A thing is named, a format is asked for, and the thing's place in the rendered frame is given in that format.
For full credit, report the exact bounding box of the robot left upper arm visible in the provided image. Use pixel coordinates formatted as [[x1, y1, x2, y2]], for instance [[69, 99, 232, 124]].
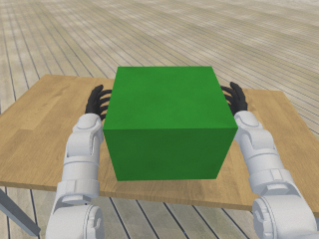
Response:
[[46, 204, 105, 239]]

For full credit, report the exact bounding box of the table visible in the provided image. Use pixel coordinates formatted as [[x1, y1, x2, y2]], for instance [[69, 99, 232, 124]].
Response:
[[0, 74, 319, 237]]

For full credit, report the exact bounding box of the robot right upper arm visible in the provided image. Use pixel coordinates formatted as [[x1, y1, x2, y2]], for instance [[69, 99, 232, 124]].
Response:
[[252, 194, 319, 239]]

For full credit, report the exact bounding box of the robot right hand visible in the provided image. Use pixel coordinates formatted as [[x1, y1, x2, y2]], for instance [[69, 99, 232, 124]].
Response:
[[220, 82, 248, 116]]

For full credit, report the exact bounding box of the robot left hand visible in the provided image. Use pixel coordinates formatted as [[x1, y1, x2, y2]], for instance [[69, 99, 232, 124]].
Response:
[[85, 85, 112, 120]]

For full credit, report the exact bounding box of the right robot forearm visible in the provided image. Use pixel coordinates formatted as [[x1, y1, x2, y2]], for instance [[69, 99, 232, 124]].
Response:
[[234, 111, 318, 233]]

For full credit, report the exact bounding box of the left robot forearm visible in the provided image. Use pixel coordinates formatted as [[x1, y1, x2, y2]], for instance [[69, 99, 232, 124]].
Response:
[[45, 113, 104, 239]]

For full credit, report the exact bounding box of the carton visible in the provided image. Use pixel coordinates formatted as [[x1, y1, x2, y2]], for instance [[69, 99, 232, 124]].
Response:
[[103, 66, 238, 181]]

